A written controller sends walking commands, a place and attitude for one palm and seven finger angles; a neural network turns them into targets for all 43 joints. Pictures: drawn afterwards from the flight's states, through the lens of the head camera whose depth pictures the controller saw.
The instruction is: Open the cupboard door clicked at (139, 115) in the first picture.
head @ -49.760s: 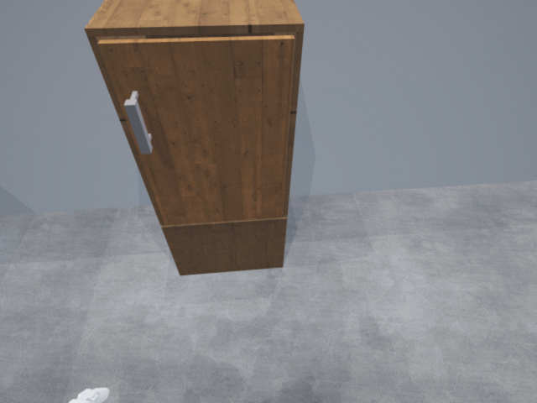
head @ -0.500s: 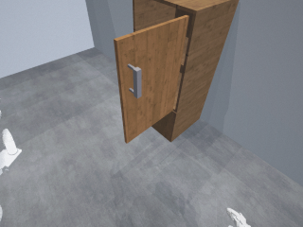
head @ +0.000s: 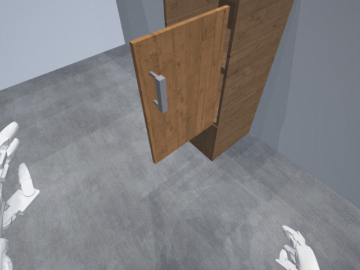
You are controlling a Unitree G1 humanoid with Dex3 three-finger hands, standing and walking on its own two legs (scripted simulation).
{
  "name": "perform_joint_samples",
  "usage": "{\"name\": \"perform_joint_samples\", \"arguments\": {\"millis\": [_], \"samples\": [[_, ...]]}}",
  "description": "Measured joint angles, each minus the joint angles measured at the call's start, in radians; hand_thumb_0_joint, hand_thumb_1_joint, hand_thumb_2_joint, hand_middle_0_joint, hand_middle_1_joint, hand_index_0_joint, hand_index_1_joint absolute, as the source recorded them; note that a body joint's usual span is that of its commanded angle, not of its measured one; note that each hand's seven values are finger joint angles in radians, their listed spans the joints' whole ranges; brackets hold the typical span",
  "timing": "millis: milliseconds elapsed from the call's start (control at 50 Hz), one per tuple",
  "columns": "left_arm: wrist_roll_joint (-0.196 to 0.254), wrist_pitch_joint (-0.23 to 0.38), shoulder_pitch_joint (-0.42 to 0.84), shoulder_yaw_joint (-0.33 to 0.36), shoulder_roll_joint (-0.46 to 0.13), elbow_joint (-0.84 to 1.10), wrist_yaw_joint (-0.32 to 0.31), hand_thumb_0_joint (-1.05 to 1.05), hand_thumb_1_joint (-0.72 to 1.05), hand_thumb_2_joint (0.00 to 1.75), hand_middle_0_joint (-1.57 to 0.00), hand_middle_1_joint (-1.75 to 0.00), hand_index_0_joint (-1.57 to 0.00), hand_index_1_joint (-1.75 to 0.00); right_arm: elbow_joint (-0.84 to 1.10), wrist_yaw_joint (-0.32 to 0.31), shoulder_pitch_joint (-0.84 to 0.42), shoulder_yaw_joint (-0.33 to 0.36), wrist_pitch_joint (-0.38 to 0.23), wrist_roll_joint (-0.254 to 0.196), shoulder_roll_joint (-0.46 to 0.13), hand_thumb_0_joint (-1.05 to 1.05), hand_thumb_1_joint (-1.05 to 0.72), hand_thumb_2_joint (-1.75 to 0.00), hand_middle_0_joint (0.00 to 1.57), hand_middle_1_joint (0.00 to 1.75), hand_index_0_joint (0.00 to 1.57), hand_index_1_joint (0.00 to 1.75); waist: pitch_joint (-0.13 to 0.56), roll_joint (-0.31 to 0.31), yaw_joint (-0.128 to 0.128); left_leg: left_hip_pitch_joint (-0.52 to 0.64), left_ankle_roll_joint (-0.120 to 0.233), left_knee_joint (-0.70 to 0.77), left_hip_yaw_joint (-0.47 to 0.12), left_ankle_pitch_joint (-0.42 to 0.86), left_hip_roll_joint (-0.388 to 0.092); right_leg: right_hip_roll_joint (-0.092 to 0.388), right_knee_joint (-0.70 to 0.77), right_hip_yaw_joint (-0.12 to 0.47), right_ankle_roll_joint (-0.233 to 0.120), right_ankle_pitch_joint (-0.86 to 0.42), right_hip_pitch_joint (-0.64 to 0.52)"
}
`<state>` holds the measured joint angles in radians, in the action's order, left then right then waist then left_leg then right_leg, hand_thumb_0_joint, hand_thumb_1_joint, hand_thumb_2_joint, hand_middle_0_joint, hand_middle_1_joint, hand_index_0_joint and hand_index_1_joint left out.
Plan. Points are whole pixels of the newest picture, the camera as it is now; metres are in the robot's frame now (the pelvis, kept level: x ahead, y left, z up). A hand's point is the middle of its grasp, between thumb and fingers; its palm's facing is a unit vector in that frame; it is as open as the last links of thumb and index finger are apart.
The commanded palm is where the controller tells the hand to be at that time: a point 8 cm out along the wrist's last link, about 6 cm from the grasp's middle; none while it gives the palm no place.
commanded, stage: stop stepping back and stand still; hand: left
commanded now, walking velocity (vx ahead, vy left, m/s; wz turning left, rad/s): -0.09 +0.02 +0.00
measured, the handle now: (158, 92) +0.63 +0.11 +0.02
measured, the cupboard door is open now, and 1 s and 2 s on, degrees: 91 91 91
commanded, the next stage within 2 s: let the arm hang, fingers relaxed in 0.78 s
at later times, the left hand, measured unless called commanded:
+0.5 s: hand out of the picture +0.20 +0.31 +0.15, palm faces +0.39 -0.80 -0.46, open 7.4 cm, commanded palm +0.14 +0.35 +0.17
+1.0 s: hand (41, 225) +0.20 +0.31 +0.00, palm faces +0.15 -0.86 -0.49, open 7.4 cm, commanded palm none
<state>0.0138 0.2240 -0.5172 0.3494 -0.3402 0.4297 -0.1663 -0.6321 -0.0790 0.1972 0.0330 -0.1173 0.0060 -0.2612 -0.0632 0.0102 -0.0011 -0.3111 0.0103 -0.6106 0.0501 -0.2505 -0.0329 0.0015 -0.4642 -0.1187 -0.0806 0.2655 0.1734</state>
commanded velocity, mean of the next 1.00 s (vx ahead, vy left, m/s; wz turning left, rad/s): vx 0.00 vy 0.00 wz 0.00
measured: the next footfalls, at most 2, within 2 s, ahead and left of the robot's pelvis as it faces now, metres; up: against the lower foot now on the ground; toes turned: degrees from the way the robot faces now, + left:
left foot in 0.04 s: +0.07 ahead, +0.15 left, +0.00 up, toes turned +3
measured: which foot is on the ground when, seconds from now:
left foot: up 0.00-0.02, down 0.04-1.00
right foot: down 0.00-1.00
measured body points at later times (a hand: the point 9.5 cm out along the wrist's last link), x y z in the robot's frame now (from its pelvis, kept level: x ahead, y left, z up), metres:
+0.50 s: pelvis +0.00 +0.05 +0.00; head +0.02 +0.06 +0.45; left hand +0.18 +0.35 +0.18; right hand +0.16 -0.17 -0.09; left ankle +0.03 +0.15 -0.74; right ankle +0.00 -0.06 -0.74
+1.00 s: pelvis -0.01 +0.06 -0.01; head +0.01 +0.03 +0.44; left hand +0.19 +0.36 +0.03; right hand +0.16 -0.20 -0.12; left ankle +0.03 +0.15 -0.74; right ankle +0.00 -0.06 -0.74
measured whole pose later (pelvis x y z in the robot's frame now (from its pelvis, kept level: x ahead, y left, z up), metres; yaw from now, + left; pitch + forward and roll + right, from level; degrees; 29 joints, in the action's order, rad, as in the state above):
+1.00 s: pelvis -0.01 +0.06 -0.01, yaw +0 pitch +1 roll +0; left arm -0.02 0.04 -0.31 0.16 -0.36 -0.16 -0.04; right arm -0.76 0.01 0.13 0.00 -0.07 0.01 -0.30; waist 0.00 -0.08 -0.01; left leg -0.33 0.05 -0.52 0.05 -0.21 0.02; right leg 0.04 -0.52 -0.11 -0.01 0.27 0.27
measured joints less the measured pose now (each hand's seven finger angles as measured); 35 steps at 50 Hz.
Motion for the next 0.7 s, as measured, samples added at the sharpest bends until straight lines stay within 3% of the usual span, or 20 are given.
{"name": "perform_joint_samples", "arguments": {"millis": [40, 100, 160, 260, 380, 580, 700], "samples": [[0.007, 0.010, -0.031, 0.021, -0.029, 0.066, -0.002, 0.02, 0.89, 0.89, -0.21, -0.30, -0.21, -0.31, 0.029, 0.004, -0.007, 0.002, 0.003, 0.001, -0.002, 0.02, -0.91, -0.90, 0.20, 0.30, 0.20, 0.30, -0.005, -0.006, 0.003, 0.050, 0.002, 0.095, -0.008, 0.097, -0.002, -0.019, -0.019, -0.003, 0.003, 0.013, 0.007], [0.017, 0.019, -0.044, 0.065, -0.087, 0.104, 0.000, 0.02, 0.89, 0.89, -0.21, -0.30, -0.21, -0.31, 0.047, 0.008, -0.021, 0.007, 0.014, -0.008, 0.016, 0.02, -0.91, -0.90, 0.19, 0.30, 0.20, 0.30, -0.010, 0.002, 0.000, 0.075, -0.031, 0.125, -0.009, 0.040, -0.008, -0.024, -0.049, -0.002, 0.014, 0.034, 0.017], [0.021, 0.016, -0.047, 0.096, -0.107, 0.082, 0.005, 0.02, 0.89, 0.89, -0.21, -0.30, -0.21, -0.31, 0.055, 0.014, -0.032, -0.006, 0.022, -0.014, 0.032, 0.02, -0.91, -0.90, 0.19, 0.30, 0.20, 0.30, -0.002, -0.002, -0.007, 0.068, -0.033, 0.120, 0.001, 0.025, -0.013, -0.028, -0.025, 0.008, 0.017, 0.018, 0.015], [0.032, -0.024, -0.043, 0.073, -0.080, 0.022, 0.010, 0.01, 0.89, 0.89, -0.21, -0.30, -0.21, -0.31, 0.050, 0.020, -0.036, -0.033, 0.026, -0.015, 0.054, 0.02, -0.91, -0.90, 0.20, 0.30, 0.20, 0.30, 0.009, -0.027, -0.005, 0.059, -0.017, 0.118, 0.011, 0.028, -0.013, -0.029, 0.006, 0.018, 0.033, -0.007, 0.013], [0.032, -0.064, -0.042, 0.021, -0.049, 0.030, 0.017, 0.02, 0.89, 0.89, -0.21, -0.30, -0.21, -0.31, 0.030, 0.016, -0.001, -0.064, 0.030, -0.005, 0.078, 0.02, -0.90, -0.90, 0.20, 0.30, 0.20, 0.30, 0.012, -0.013, -0.008, 0.062, 0.000, 0.144, 0.010, 0.046, 0.003, -0.016, 0.039, 0.017, 0.050, -0.029, 0.003], [0.032, -0.049, -0.040, 0.064, -0.076, 0.065, 0.004, 0.02, 0.89, 0.89, -0.21, -0.30, -0.21, -0.31, 0.017, 0.013, 0.024, -0.069, 0.018, 0.001, 0.078, 0.02, -0.90, -0.90, 0.20, 0.30, 0.20, 0.30, 0.013, -0.007, -0.005, 0.066, 0.021, 0.186, 0.014, 0.075, 0.024, 0.002, 0.084, 0.019, 0.070, -0.063, -0.002], [0.030, -0.059, -0.047, 0.046, -0.058, 0.027, 0.008, 0.02, 0.89, 0.89, -0.21, -0.30, -0.21, -0.31, 0.015, 0.012, 0.016, -0.060, 0.017, -0.002, 0.065, 0.02, -0.90, -0.90, 0.20, 0.30, 0.20, 0.30, 0.025, -0.017, 0.000, 0.072, 0.028, 0.203, 0.021, 0.081, 0.031, 0.009, 0.094, 0.026, 0.077, -0.068, -0.004]]}}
